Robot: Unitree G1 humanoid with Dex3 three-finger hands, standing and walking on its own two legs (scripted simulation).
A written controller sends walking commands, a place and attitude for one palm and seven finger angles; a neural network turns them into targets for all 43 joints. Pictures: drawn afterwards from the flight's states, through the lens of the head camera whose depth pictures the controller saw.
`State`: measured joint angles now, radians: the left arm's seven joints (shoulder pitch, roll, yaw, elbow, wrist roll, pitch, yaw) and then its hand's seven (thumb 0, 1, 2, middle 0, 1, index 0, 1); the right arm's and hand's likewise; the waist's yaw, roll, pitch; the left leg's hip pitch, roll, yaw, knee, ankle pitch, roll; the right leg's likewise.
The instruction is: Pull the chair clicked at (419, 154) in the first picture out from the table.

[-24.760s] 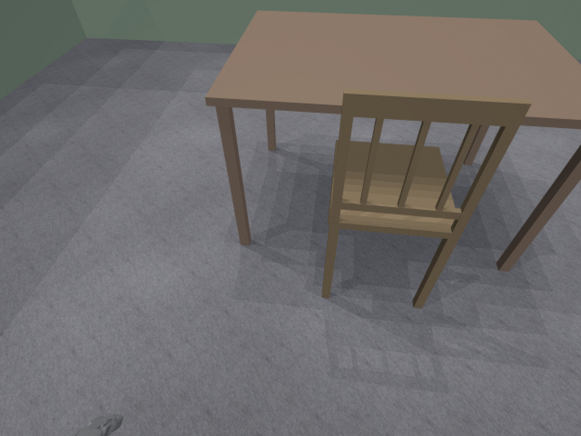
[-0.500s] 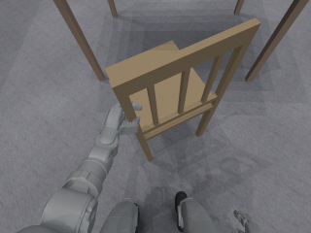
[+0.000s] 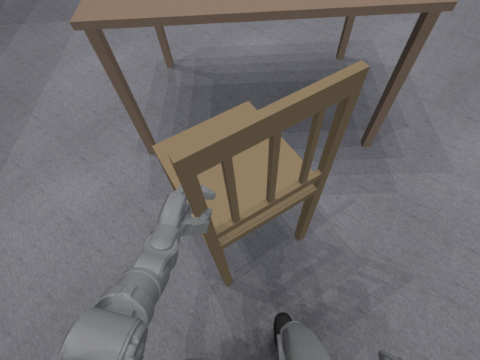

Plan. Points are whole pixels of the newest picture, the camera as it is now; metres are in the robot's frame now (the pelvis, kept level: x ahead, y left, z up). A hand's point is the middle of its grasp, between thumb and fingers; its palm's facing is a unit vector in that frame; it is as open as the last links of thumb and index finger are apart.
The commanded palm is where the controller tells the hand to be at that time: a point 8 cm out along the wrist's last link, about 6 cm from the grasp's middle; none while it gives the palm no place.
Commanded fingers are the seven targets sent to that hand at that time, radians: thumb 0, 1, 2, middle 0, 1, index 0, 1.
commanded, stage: step backward, pulling the chair out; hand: left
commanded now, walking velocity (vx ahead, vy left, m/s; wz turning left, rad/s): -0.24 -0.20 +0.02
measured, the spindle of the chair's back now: (272, 170) +0.49 -0.07 -0.08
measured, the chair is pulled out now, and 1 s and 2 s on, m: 0.39 0.45 0.45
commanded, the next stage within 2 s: stop walking, hand still on the chair in 1.24 s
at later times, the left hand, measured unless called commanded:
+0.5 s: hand (204, 229) +0.34 +0.07 -0.05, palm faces -0.13 -0.97 -0.20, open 5.9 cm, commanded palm +0.34 +0.12 -0.05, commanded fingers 0.00 0.90 0.90 -0.50 -1.45 -0.50 -1.45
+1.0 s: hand (197, 248) +0.31 +0.08 -0.05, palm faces -0.16 -0.96 -0.22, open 5.9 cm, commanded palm +0.33 +0.13 -0.04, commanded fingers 0.00 0.90 0.90 -0.50 -1.45 -0.50 -1.45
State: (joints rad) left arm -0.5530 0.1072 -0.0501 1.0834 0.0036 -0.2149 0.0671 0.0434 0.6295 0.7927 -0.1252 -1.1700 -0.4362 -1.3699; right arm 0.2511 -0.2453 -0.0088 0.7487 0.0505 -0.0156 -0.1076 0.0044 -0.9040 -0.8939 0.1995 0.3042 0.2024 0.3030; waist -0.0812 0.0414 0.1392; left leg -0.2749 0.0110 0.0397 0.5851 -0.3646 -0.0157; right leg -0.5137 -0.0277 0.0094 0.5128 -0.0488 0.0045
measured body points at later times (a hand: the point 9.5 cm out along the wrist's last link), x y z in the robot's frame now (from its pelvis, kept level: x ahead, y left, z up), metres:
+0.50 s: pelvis -0.04 -0.01 +0.01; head +0.06 -0.04 +0.44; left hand +0.34 +0.12 -0.03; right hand +0.06 -0.30 -0.13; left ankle -0.02 +0.15 -0.72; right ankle +0.03 -0.13 -0.72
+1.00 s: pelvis -0.05 -0.01 +0.00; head +0.01 -0.03 +0.45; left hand +0.31 +0.13 -0.03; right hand +0.02 -0.28 -0.13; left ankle -0.02 +0.15 -0.72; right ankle +0.03 -0.13 -0.72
